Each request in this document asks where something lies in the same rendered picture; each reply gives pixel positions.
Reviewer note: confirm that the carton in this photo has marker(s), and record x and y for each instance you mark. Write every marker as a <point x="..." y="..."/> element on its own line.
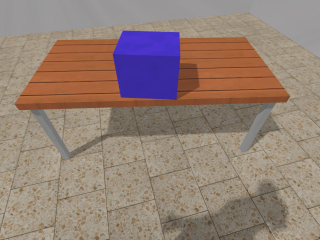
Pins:
<point x="147" y="64"/>

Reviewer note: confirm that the table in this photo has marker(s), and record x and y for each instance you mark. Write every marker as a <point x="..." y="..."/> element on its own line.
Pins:
<point x="81" y="73"/>

